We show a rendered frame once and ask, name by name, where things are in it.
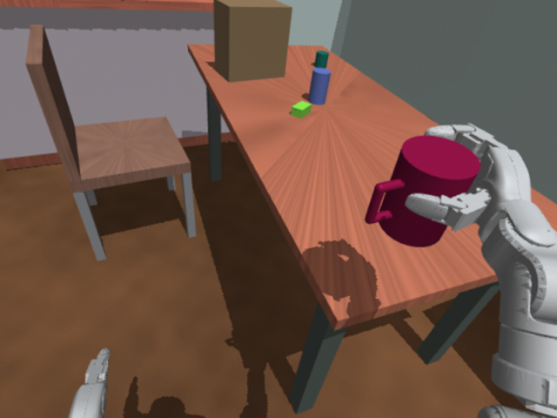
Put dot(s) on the right robot arm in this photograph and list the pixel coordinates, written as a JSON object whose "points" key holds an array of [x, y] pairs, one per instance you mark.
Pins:
{"points": [[519, 244]]}

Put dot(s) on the left robot hand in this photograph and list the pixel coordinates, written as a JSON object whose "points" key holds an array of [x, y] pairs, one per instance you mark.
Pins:
{"points": [[90, 401]]}

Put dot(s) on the right robot hand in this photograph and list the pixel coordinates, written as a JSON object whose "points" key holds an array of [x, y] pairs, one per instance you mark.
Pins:
{"points": [[503, 176]]}

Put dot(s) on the table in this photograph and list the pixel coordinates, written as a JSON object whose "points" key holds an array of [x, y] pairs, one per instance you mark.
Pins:
{"points": [[318, 174]]}

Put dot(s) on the chair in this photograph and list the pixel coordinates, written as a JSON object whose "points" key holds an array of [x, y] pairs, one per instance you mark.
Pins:
{"points": [[107, 154]]}

